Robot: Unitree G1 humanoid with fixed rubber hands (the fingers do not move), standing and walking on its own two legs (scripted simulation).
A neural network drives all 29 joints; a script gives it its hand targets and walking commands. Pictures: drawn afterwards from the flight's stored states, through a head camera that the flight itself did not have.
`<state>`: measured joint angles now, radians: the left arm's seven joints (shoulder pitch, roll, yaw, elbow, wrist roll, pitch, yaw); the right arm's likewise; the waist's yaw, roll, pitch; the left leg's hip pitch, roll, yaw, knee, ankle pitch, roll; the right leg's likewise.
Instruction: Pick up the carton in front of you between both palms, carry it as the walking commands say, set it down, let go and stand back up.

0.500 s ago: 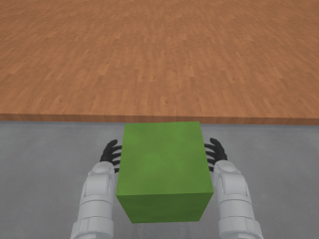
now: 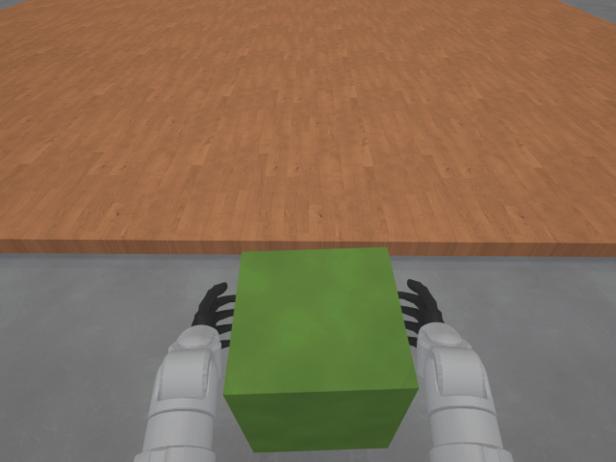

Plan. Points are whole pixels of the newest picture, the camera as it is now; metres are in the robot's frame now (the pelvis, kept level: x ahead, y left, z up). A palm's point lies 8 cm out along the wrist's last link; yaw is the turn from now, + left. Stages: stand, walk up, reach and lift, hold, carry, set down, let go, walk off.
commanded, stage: hold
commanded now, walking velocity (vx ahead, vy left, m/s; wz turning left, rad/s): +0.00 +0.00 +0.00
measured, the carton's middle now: (317, 354) +0.29 +0.00 -0.03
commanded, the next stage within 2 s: carry in 1.02 s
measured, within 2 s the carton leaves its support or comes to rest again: neither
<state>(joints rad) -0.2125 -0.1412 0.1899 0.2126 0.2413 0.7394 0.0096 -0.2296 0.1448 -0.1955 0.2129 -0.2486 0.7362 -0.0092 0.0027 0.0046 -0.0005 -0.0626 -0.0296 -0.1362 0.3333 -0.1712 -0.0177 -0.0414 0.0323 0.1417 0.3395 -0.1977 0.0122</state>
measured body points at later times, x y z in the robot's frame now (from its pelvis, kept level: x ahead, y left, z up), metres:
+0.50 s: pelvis -0.01 +0.01 +0.00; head -0.05 +0.01 +0.45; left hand +0.29 +0.16 +0.03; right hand +0.29 -0.15 +0.04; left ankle +0.02 +0.13 -0.75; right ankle +0.00 -0.13 -0.75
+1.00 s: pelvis -0.01 +0.00 +0.00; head -0.05 +0.00 +0.45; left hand +0.29 +0.15 +0.03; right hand +0.29 -0.15 +0.04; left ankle +0.02 +0.13 -0.75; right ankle +0.00 -0.13 -0.75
